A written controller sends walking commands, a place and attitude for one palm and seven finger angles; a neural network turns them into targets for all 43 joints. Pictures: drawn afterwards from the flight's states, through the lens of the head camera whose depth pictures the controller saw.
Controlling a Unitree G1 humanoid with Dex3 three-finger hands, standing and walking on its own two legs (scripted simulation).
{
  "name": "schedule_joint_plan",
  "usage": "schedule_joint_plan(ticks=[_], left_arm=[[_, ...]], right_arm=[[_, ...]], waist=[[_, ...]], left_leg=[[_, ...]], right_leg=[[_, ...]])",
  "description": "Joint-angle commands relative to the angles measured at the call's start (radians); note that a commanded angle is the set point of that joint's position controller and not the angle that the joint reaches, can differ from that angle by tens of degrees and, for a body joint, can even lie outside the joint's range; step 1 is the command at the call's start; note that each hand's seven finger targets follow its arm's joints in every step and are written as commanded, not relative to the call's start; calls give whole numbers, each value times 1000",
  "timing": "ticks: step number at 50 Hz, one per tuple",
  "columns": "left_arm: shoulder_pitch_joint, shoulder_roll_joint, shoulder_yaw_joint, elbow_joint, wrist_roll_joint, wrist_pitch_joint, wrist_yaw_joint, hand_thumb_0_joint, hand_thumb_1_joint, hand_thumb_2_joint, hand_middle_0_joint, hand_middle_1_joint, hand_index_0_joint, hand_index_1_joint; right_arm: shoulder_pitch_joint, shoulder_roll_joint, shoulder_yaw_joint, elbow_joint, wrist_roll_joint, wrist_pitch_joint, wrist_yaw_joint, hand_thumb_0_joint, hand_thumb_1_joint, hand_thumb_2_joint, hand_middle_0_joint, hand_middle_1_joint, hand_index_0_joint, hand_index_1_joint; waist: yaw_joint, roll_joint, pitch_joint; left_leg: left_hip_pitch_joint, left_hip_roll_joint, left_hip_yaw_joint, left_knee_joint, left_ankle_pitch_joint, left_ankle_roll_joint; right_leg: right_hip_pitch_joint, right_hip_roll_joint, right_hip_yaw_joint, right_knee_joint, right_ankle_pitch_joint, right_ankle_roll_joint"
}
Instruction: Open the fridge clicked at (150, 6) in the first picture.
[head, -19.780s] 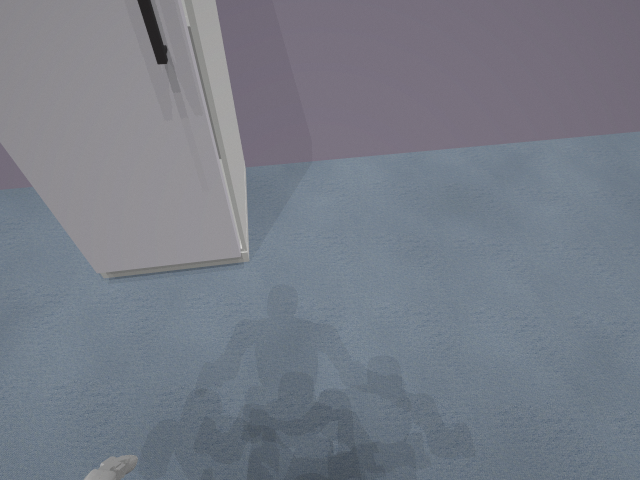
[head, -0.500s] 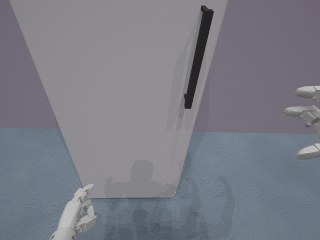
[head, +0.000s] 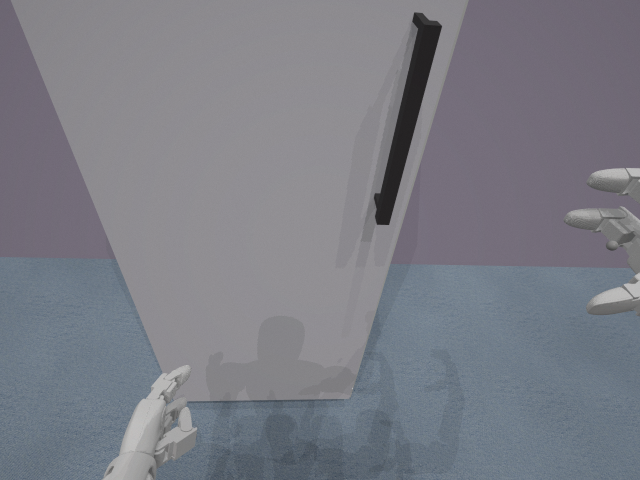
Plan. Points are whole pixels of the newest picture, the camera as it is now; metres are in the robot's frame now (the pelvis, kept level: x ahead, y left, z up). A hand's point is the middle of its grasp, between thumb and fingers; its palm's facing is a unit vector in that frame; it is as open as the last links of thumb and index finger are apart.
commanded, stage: move the hooked fingers beside the handle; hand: right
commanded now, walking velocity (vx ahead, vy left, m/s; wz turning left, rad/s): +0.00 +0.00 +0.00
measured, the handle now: (398, 132) +0.50 -0.10 +0.23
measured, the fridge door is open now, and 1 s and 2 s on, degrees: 0 0 0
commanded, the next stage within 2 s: none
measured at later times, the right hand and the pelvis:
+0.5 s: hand (553, 214) +0.33 -0.24 +0.23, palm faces +0.01 +1.00 -0.06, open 14.0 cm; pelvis +0.00 +0.00 +0.00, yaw +0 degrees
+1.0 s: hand (491, 179) +0.40 -0.19 +0.23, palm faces +0.01 +1.00 -0.02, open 14.0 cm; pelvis +0.00 +0.00 +0.00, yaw +2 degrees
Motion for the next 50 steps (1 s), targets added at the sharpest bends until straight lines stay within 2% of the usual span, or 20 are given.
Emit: schedule_joint_plan(ticks=[1,4,6,10,15,18,20,21,22,26,28,29,32,34,37,39,45,46,47,50], left_arm=[[-165,100,46,-173,5,-57,6,0,900,900,-200,-300,-200,-300],[-163,99,45,-170,4,-53,6,0,900,900,-200,-300,-200,-300],[-164,101,47,-169,7,-49,5,0,900,900,-200,-300,-200,-300],[-170,96,46,-169,5,-39,5,0,900,900,-200,-300,-200,-300],[-167,97,48,-164,7,-29,8,0,900,900,-200,-300,-200,-300],[-168,97,50,-161,10,-21,6,0,900,900,-200,-300,-200,-300],[-166,96,50,-161,9,-15,6,0,900,900,-200,-300,-200,-300],[-164,99,51,-153,9,-10,7,0,900,900,-200,-300,-200,-300],[-168,99,52,-154,9,-11,7,0,900,900,-200,-300,-200,-300],[-160,99,54,-147,11,-2,9,0,900,900,-200,-300,-200,-300],[-164,94,52,-149,11,-2,11,0,900,900,-200,-300,-200,-300],[-161,92,52,-146,12,-2,10,0,900,900,-200,-300,-200,-300],[-150,100,55,-134,14,6,13,0,900,900,-200,-300,-200,-300],[-146,97,55,-125,14,11,13,0,900,900,-200,-300,-200,-300],[-137,104,59,-118,20,22,11,0,900,900,-200,-300,-200,-300],[-135,98,61,-121,21,26,9,0,900,900,-200,-300,-200,-300],[-106,104,67,-106,19,43,12,0,900,900,-200,-300,-200,-300],[-96,107,72,-102,20,45,12,0,900,900,-200,-300,-200,-300],[-96,112,72,-104,20,46,13,0,900,900,-200,-300,-200,-300],[-81,106,76,-101,20,45,13,0,900,900,-200,-300,-200,-300]], right_arm=[[-354,-270,-70,-202,20,-79,-16,0,500,-300,300,1200,300,1200],[-386,-257,-61,-202,11,-78,-26,0,500,-300,300,1200,300,1200],[-368,-266,-70,-188,11,-75,-39,0,500,-300,300,1200,300,1200],[-429,-228,-35,-184,-2,-64,-60,0,500,-300,300,1200,300,1200],[-496,-197,3,-157,-16,-59,-92,0,500,-300,300,1200,300,1200],[-493,-215,-17,-150,-22,-62,-106,0,500,-300,300,1200,300,1200],[-517,-190,9,-130,-26,-59,-113,0,500,-300,300,1200,300,1200],[-526,-185,26,-106,-28,-60,-118,0,500,-300,300,1200,300,1200],[-558,-177,32,-109,-31,-59,-123,0,500,-300,300,1200,300,1200],[-611,-157,66,-85,-42,-69,-144,0,500,-300,300,1200,300,1200],[-665,-124,99,-105,-50,-74,-156,0,500,-300,300,1200,300,1200],[-685,-94,126,-100,-51,-77,-161,0,500,-300,300,1200,300,1200],[-691,-114,108,-37,-55,-73,-187,0,500,-300,300,1200,300,1200],[-740,-71,149,-12,-66,-68,-204,0,500,-300,300,1200,300,1200],[-743,-126,101,26,-75,-72,-236,0,500,-300,300,1200,300,1200],[-773,-95,125,25,-82,-81,-246,0,500,-300,300,1200,300,1200],[-828,-92,139,130,-94,-96,-256,0,500,-300,300,1200,300,1200],[-813,-105,127,157,-92,-102,-258,0,500,-300,300,1200,300,1200],[-851,-121,122,140,-98,-109,-258,0,500,-300,300,1200,300,1200],[-923,-56,183,139,-103,-128,-257,0,500,-300,300,1200,300,1200]], waist=[[12,-2,-189],[16,-23,-202],[7,14,-193],[17,-31,-194],[26,-4,-200],[18,9,-222],[24,-4,-217],[27,36,-197],[32,6,-205],[37,23,-204],[44,-19,-224],[50,-18,-225],[44,27,-209],[55,8,-196],[41,52,-230],[45,34,-243],[61,36,-219],[58,73,-222],[59,53,-233],[76,5,-259]], left_leg=[[-128,14,-98,-76,316,-16],[-130,7,-84,-67,331,-13],[-117,12,-88,-71,332,-11],[-136,5,-80,-69,310,-9],[-139,3,-78,-74,283,-8],[-109,7,-84,-73,322,-8],[-124,4,-80,-75,297,-8],[-122,7,-85,-82,288,-9],[-129,7,-89,-83,292,-9],[-128,5,-85,-89,267,-6],[-134,4,-84,-85,268,-3],[-145,1,-82,-85,250,-3],[-139,2,-86,-99,218,-4],[-153,0,-84,-98,205,-3],[-107,4,-93,-100,236,-5],[-108,2,-92,-97,254,-4],[-117,0,-101,-109,256,-8],[-103,1,-100,-111,272,-9],[-96,2,-103,-104,293,-7],[-120,-1,-99,-98,298,-4]], right_leg=[[226,6,96,-24,177,-11],[240,9,99,-31,194,-10],[221,5,98,-30,196,-10],[236,9,96,-41,186,-9],[238,7,101,-49,168,-11],[232,5,92,-47,194,-12],[236,6,94,-52,179,-10],[219,0,91,-50,169,-11],[228,4,89,-51,168,-14],[228,0,92,-56,159,-13],[254,2,94,-60,165,-12],[262,1,99,-63,154,-11],[234,-1,100,-75,120,-13],[238,-3,100,-81,112,-11],[218,-1,93,-83,135,-15],[241,-3,88,-83,154,-15],[224,-3,75,-83,141,-18],[213,-4,71,-76,154,-21],[215,-3,73,-78,168,-21],[255,-3,76,-70,184,-19]])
